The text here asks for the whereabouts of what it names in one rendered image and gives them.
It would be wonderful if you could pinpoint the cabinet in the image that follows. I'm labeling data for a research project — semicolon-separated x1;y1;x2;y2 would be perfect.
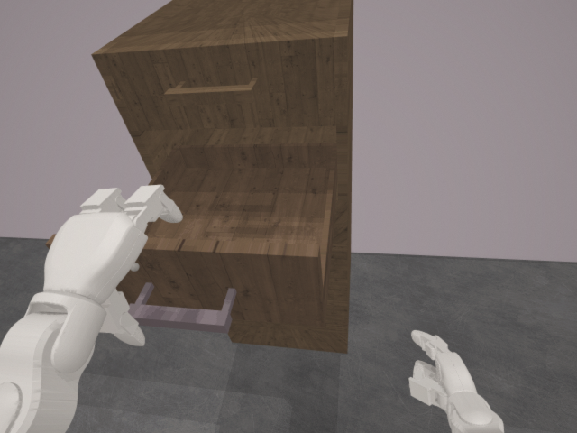
91;0;353;354

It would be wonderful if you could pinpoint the right robot hand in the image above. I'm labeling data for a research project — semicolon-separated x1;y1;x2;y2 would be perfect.
408;330;478;414

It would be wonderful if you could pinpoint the handle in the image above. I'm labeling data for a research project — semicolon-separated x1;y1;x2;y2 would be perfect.
128;282;237;334
164;85;256;106

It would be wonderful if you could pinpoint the left robot hand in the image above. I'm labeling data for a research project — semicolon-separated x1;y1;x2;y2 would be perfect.
43;185;183;346

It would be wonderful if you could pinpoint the drawer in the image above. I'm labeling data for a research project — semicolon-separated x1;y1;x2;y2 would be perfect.
45;143;337;327

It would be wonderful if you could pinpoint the right robot forearm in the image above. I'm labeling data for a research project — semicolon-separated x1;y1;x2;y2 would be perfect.
446;392;504;433

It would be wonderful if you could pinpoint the left robot forearm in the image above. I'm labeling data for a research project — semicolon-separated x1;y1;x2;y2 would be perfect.
0;290;106;433

